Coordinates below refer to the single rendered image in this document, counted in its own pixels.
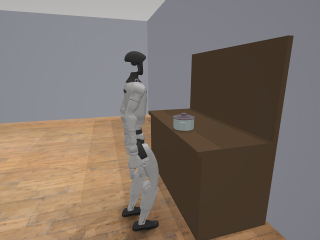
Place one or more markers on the robot left hand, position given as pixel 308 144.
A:
pixel 126 145

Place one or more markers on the table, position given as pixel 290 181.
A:
pixel 220 173

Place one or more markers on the robot right hand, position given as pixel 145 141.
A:
pixel 135 162

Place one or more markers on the right robot forearm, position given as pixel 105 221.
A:
pixel 131 135

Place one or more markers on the left robot forearm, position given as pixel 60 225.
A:
pixel 122 116

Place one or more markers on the robot left thigh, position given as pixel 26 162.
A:
pixel 137 178

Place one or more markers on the humanoid robot head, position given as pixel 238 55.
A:
pixel 136 58

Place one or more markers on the left robot upper arm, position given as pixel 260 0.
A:
pixel 122 106

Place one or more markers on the pot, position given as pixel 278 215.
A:
pixel 183 125

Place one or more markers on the right robot upper arm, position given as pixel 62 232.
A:
pixel 137 92

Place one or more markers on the lid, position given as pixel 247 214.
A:
pixel 183 117

